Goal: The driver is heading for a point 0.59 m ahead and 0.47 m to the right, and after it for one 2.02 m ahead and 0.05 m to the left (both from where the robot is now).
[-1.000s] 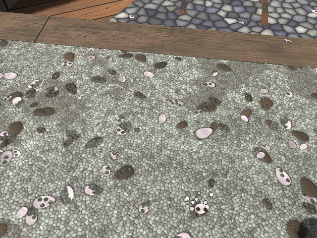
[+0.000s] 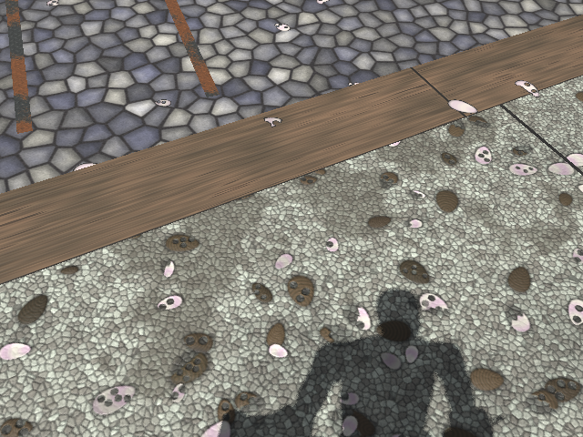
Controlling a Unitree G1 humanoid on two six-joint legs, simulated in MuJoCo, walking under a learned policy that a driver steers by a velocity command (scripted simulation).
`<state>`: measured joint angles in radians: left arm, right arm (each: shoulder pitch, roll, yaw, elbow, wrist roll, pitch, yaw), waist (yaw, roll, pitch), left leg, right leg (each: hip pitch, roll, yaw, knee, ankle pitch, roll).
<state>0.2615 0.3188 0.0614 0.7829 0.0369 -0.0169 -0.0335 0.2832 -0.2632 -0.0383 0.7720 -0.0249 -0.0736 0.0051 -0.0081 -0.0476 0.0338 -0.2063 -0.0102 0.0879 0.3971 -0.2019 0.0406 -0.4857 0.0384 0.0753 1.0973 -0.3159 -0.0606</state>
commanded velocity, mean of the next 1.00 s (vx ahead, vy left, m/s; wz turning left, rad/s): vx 0.19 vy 0.00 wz -0.33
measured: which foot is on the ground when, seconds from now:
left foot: down 0.00-0.28, up 0.30-0.76, down 0.78-1.00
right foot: up 0.00-0.26, down 0.28-0.78, up 0.80-1.00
